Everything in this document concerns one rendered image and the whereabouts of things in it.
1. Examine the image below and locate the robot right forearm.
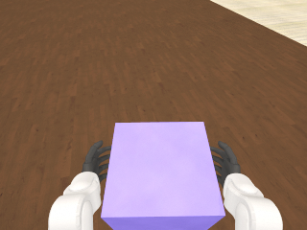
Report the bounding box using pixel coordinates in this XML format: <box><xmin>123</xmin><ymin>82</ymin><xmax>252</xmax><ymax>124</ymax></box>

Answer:
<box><xmin>223</xmin><ymin>173</ymin><xmax>283</xmax><ymax>230</ymax></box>

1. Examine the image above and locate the robot right hand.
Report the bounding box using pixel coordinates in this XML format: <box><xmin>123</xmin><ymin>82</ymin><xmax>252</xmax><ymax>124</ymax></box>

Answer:
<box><xmin>209</xmin><ymin>141</ymin><xmax>241</xmax><ymax>188</ymax></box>

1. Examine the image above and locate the robot left forearm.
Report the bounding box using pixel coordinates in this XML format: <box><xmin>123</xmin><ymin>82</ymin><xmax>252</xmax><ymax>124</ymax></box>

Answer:
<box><xmin>48</xmin><ymin>172</ymin><xmax>102</xmax><ymax>230</ymax></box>

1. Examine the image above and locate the robot left hand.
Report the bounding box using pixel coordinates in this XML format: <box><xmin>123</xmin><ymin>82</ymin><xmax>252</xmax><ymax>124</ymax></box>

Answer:
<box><xmin>82</xmin><ymin>140</ymin><xmax>112</xmax><ymax>182</ymax></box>

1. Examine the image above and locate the carton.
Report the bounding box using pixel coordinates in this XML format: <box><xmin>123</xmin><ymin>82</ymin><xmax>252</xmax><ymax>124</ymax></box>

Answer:
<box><xmin>101</xmin><ymin>122</ymin><xmax>225</xmax><ymax>230</ymax></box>

